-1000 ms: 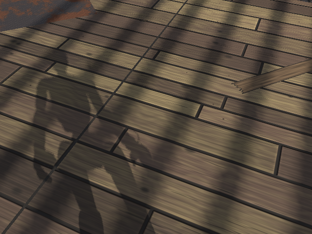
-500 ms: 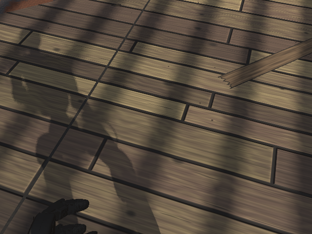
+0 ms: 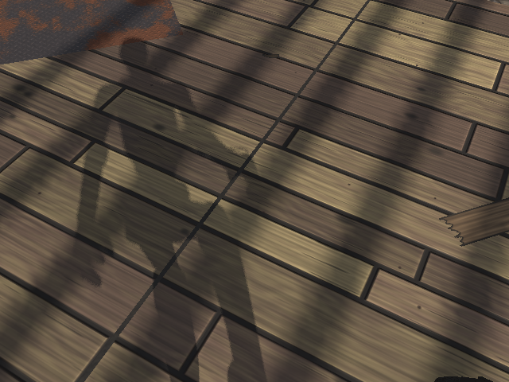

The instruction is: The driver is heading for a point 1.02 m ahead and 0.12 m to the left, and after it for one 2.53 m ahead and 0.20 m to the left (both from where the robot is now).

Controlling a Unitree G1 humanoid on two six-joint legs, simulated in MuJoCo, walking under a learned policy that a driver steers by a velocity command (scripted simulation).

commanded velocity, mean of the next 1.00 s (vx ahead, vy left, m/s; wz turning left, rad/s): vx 0.50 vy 0.00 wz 0.07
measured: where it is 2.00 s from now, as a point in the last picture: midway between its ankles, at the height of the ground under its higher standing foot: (253, 201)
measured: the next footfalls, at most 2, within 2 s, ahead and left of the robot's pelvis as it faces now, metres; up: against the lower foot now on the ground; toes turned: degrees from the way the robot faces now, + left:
left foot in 0.04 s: +0.21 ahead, +0.12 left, +0.00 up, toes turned +2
right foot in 0.60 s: +0.52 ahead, -0.11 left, +0.00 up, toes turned -2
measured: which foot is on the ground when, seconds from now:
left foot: up 0.00-0.02, down 0.04-0.62, up 0.64-1.00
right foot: down 0.00-0.06, up 0.08-0.58, down 0.60-1.00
